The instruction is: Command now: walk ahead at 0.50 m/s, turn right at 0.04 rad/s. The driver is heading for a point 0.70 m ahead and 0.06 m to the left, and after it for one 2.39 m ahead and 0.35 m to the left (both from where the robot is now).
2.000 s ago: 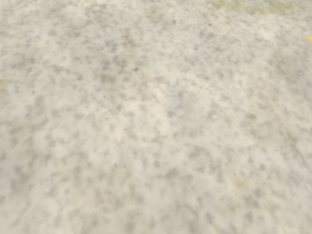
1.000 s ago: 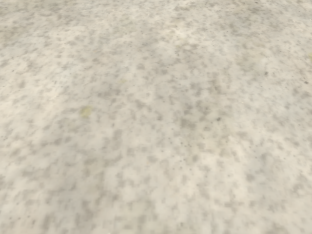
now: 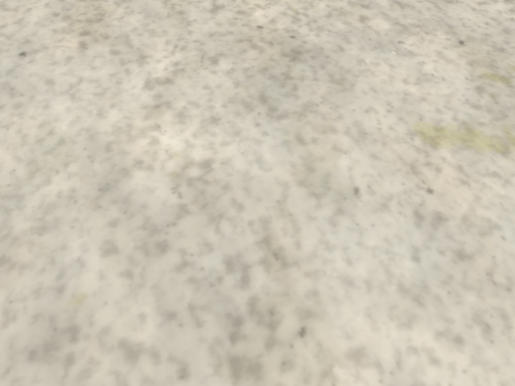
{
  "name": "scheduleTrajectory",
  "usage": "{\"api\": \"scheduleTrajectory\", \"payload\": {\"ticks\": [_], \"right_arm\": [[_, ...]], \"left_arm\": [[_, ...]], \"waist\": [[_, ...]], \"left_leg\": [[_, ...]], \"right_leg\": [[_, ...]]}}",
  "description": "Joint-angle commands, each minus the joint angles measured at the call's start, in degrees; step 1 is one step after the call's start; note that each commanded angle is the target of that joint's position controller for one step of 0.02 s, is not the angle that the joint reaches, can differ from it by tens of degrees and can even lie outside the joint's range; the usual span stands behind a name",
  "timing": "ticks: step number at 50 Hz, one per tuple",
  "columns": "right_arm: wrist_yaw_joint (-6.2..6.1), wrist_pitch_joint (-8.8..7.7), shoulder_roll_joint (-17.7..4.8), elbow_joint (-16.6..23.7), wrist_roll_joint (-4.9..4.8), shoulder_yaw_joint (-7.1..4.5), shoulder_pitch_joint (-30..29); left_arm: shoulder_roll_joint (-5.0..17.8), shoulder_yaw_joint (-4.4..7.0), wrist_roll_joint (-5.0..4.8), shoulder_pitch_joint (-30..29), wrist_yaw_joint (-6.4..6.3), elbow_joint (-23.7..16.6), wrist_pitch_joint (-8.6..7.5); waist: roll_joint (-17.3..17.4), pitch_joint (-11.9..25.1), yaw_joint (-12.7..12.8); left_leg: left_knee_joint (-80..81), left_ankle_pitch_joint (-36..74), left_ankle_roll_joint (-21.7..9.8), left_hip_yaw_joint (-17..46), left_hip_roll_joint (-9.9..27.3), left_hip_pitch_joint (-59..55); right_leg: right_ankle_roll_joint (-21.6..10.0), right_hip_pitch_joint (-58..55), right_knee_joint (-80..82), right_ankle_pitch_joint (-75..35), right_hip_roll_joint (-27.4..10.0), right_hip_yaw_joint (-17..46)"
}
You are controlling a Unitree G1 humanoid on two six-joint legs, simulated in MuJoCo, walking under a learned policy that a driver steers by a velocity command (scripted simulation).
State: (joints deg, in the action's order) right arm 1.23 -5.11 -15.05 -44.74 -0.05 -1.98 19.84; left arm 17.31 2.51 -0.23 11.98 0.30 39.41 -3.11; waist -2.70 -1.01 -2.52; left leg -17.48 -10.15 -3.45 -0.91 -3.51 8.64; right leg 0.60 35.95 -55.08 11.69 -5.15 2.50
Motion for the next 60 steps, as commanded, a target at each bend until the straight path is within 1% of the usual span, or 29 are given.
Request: {"api": "scheduleTrajectory", "payload": {"ticks": [1,5,8,10,12,13,14,15,16,17,18,19,22,25,30,35,38,39,40,41,42,43,44,45,46,47,51,55,60], "right_arm": [[-0.56,-0.66,-9.69,3.06,-0.42,-2.37,-2.39],[-0.78,0.08,-10.97,0.45,-1.04,-2.56,1.94],[-1.03,0.98,-11.44,-1.13,-1.31,-2.79,3.52],[-1.35,1.6,-12.18,-1.68,-1.35,-3.14,3.3],[-1.61,2.15,-12.51,-1.58,-1.27,-3.16,1.59],[-1.75,2.13,-10.62,-0.81,-0.56,-2.31,1.45],[-1.44,1.11,-4.97,0.85,0.36,-0.43,7.33],[-1.05,0.05,-4.73,-0.16,-0.48,-0.05,8.06],[-0.72,-0.5,-10.33,0.79,-2.29,-1.71,2.79],[-0.68,-0.59,-10.54,2.17,-2.78,-1.8,-1.8],[-0.82,-0.23,-9.7,2.44,-2.02,-1.82,-3.65],[-1.02,0.49,-9.1,2.09,-1.43,-2.17,-2.87],[-1.35,2.53,-5.95,0.67,-1.51,-1.93,0.22],[-1.55,2.85,-5.46,2.1,-1.16,-2.11,-3.45],[0.16,2.07,-3.35,4.83,-0.94,-1.32,-11.99],[1.93,2.14,-3.23,9.56,-1.08,-1.13,-18.96],[2.52,2.56,-5.61,10.56,-1.07,-2.45,-15.32],[2.38,2.74,-7.58,9.52,-1.16,-3.62,-9.62],[1.64,2.87,-10.65,7.34,-1.27,-5.45,-0.41],[0.21,3.57,-16.03,5.97,-1.42,-7.06,6.75],[0.25,2.91,-18.91,7.86,-1.59,-7.05,3.22],[0.55,2.39,-13.63,8.31,-1.2,-5.61,4.24],[0.5,1.86,-11.34,8.14,-0.8,-4.94,2.55],[0.57,1.54,-10.35,8.35,-0.88,-4.58,-1.02],[0.34,1.46,-8.35,9.06,-0.81,-3.99,-4.29],[0.06,1.47,-7.95,9.97,-0.16,-3.69,-5.92],[-1.04,1.02,-9.03,8.77,-0.24,-3.78,-5.42],[-1.45,0.91,-9.49,6.52,-0.24,-3.51,-2.95],[-1.06,0.79,-10.45,3.07,-0.23,-3.67,0.29]], "left_arm": [[1.62,0.12,0.17,-3.53,0.15,-4.28,-1.04],[1.18,-0.15,-0.5,-10.91,1.11,-6.05,-1.8],[1.99,0.15,-0.79,-13.9,2.01,-7.54,-2.21],[3.0,0.54,-0.65,-12.81,2.37,-7.58,-2.41],[5.76,2.12,-0.26,-3.37,1.97,-5.03,-2.45],[8.69,3.34,0.04,5.94,1.37,-2.77,-2.28],[14.72,4.67,1.02,12.78,0.94,-2.06,-1.91],[11.65,4.06,0.14,15.06,1.01,-1.12,-1.46],[8.38,2.93,-0.11,11.72,0.85,-1.3,-1.39],[6.85,2.34,-0.08,7.66,0.67,-1.68,-1.36],[5.13,1.75,0.27,4.25,0.87,-1.49,-1.59],[3.78,1.43,0.69,1.97,0.99,-1.41,-2.18],[3.7,1.81,1.03,0.09,1.11,0.1,-3.65],[4.82,2.32,1.36,1.24,0.55,2.17,-4.03],[6.69,2.68,0.81,3.03,-0.46,4.27,-3.31],[8.5,3.46,-0.4,7.05,-0.86,7.03,-0.99],[10.64,4.09,-0.77,5.51,-1.64,6.69,0.42],[11.14,4.2,-0.76,4.88,-1.96,6.45,0.92],[10.71,3.89,-0.94,3.94,-2.26,6.06,1.05],[6.95,2.44,0.79,5.86,-2.15,4.79,0.29],[1.19,0.42,1.05,9.06,-1.08,1.87,-1.68],[6.83,1.55,-0.81,2.88,0.01,1.4,-3.9],[7.61,1.67,-2.39,-1.51,0.45,-0.4,-4.93],[6.53,1.45,-1.53,-1.95,0.14,-0.29,-5.28],[7.14,1.92,0.04,-1.87,-0.23,0.23,-4.97],[7.12,2.13,0.48,-0.87,-0.14,0.33,-4.29],[4.06,1.32,1.02,-0.98,-0.19,0.43,-2.29],[2.21,0.22,0.14,-7.83,0.49,-0.28,-2.46],[3.7,0.39,-0.99,-13.14,1.83,-2.37,-2.79]], "waist": [[6.65,-0.51,0.37],[6.43,-1.89,-2.57],[6.74,-2.85,-2.5],[7.17,-1.98,-1.01],[7.0,3.97,4.69],[5.34,11.11,8.68],[-6.71,20.84,8.07],[-12.83,25.75,8.89],[-6.68,16.01,9.44],[-3.52,9.18,8.05],[-0.9,4.33,6.12],[-2.27,2.56,4.08],[-2.53,0.93,1.55],[-0.76,-0.82,2.04],[0.58,-2.95,5.28],[1.02,-4.87,7.28],[-2.02,-0.31,3.62],[-2.37,3.13,0.25],[-0.79,7.84,-4.88],[8.69,13.42,-6.27],[19.19,19.97,-0.25],[10.57,20.79,-4.68],[8.01,13.09,-4.26],[2.1,7.62,-1.09],[2.02,5.39,0.79],[3.79,4.19,2.4],[4.58,2.15,3.12],[6.54,0.7,-0.64],[6.36,-2.36,-2.88]], "left_leg": [[9.16,13.96,-9.08,8.98,13.62,-1.03],[8.46,12.46,-8.09,7.33,14.13,-3.1],[6.13,14.1,-7.29,8.54,16.76,-8.34],[3.19,19.16,-6.26,8.82,17.84,-11.24],[-8.14,34.89,-4.34,5.93,15.08,-10.29],[-20.4,31.11,-2.49,3.8,12.31,-3.13],[-42.85,7.62,1.59,0.61,4.63,18.81],[-53.68,-22.86,2.5,6.77,0.23,29.61],[-57.72,-20.8,1.81,9.09,3.71,35.11],[-56.01,-15.49,1.45,7.13,6.59,35.41],[-52.63,-11.46,1.81,6.31,8.47,33.61],[-49.69,-8.29,2.13,6.85,10.21,30.24],[-47.83,-3.45,3.56,7.19,10.66,26.03],[-41.57,4.29,4.47,8.75,10.43,30.53],[-25.27,16.4,3.67,3.78,9.48,28.87],[-18.45,9.74,1.05,0.4,8.39,33.1],[-18.18,0.85,-2.1,-4.52,3.56,24.13],[-17.57,-0.61,-3.62,-5.62,1.23,16.5],[-13.28,3.0,-5.98,-4.6,-0.53,2.28],[-12.92,5.53,-9.99,11.64,9.85,-15.41],[-4.14,-4.69,-22.16,45.38,22.51,-31.53],[0.05,-7.43,-19.86,45.06,22.29,-31.54],[0.29,-4.22,-17.29,36.31,20.25,-24.99],[0.68,2.28,-15.23,29.84,17.59,-15.86],[1.47,7.85,-14.15,25.31,15.6,-9.68],[2.75,11.5,-14.1,23.51,14.31,-4.9],[5.67,20.07,-13.71,15.49,12.25,3.0],[6.41,14.73,-9.6,8.52,9.71,3.47],[5.9,10.95,-8.58,9.1,15.19,-6.77]], "right_leg": [[0.88,1.8,9.87,-9.1,-0.83,-0.33],[0.44,-1.38,20.32,-16.17,1.2,-1.73],[-1.4,-0.54,24.07,-13.16,1.83,-1.09],[-3.01,-3.14,25.74,-9.11,2.62,-1.52],[-5.65,-17.57,28.32,-8.36,5.5,-4.35],[-8.17,-32.89,26.23,-10.39,1.89,-1.15],[-16.39,-56.74,25.21,-7.71,-13.14,21.07],[-20.12,-60.98,34.74,2.99,-18.3,38.98],[-17.04,-53.71,36.94,9.39,-16.58,32.85],[-14.98,-45.06,38.38,7.93,-14.56,24.74],[-13.94,-37.08,40.8,3.75,-12.13,19.01],[-12.96,-31.89,42.76,0.04,-10.23,14.67],[-12.91,-25.35,47.08,-7.96,-8.7,6.17],[-12.64,-26.94,48.19,-14.52,-8.45,0.17],[-10.35,-30.08,49.03,-16.71,-7.34,-8.01],[-9.45,-41.64,44.43,-24.15,-10.99,-10.44],[-7.46,-44.23,33.54,-49.93,-11.03,-12.98],[-6.58,-42.94,25.01,-55.73,-10.2,-13.87],[-4.61,-36.48,12.42,-51.94,-7.91,-15.17],[-2.13,-20.58,-5.97,-24.43,-4.24,-15.15],[0.94,2.66,-25.11,21.1,8.98,-6.02],[-0.51,8.74,-27.01,19.66,5.62,3.93],[-1.8,10.7,-24.21,15.03,3.33,3.17],[-1.83,8.43,-18.14,10.97,0.82,2.8],[-1.2,5.0,-13.1,8.77,-0.83,2.61],[-0.52,1.5,-11.41,7.27,-1.47,2.71],[3.15,-0.83,-0.58,0.2,-1.65,-0.13],[2.68,-4.15,15.76,-17.11,-0.38,-1.84],[-1.1,0.73,22.51,-17.14,0.51,-0.99]]}}
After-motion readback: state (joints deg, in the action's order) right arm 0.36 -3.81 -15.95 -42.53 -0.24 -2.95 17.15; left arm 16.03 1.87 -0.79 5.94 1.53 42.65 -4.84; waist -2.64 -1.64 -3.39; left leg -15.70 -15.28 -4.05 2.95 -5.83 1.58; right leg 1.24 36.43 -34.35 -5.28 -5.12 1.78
